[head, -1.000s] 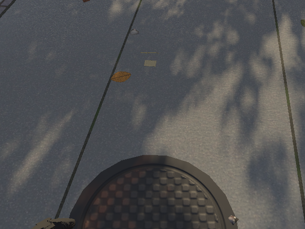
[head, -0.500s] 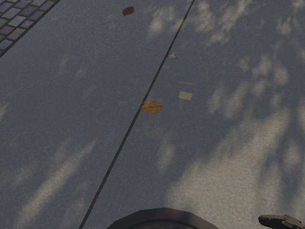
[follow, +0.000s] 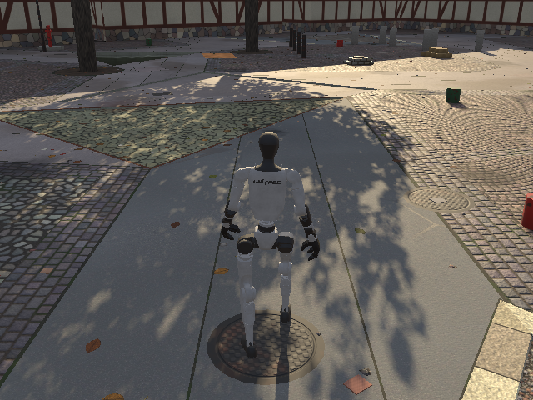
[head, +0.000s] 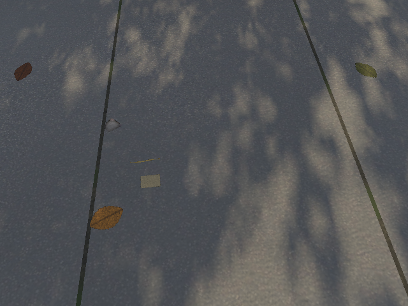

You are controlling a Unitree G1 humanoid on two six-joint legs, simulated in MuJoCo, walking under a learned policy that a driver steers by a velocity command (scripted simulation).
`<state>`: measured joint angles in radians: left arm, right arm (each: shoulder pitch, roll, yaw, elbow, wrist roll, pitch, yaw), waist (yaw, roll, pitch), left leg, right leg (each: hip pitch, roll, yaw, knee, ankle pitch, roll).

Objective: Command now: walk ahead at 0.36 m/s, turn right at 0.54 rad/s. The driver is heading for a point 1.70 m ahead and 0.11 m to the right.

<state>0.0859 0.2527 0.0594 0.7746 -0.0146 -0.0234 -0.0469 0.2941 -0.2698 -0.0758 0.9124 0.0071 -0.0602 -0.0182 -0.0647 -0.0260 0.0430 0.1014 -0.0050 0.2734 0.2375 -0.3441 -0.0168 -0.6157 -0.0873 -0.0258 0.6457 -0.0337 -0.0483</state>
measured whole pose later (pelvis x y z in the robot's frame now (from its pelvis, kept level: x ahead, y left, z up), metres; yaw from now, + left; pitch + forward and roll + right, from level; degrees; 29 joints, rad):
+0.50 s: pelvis +0.17 -0.02 +0.01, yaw -13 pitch +2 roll +0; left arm 0.15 0.27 0.05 0.74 0.01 0.01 0.01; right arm 0.13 -0.29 -0.06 0.82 0.00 0.00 -0.03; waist 0.02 0.03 0.02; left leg -0.46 0.06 -0.07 0.70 -0.24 -0.08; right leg -0.29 0.12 0.09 0.46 -0.19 -0.08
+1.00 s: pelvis +0.22 +0.00 +0.00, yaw -13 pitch -1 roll +0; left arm 0.18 0.25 0.05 0.86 0.01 0.02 0.02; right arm 0.11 -0.25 -0.03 0.91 -0.01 -0.02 -0.01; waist 0.00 0.00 0.04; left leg -0.22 0.00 -0.02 0.51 -0.27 -0.01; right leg -0.18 0.06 0.12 0.51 -0.30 -0.02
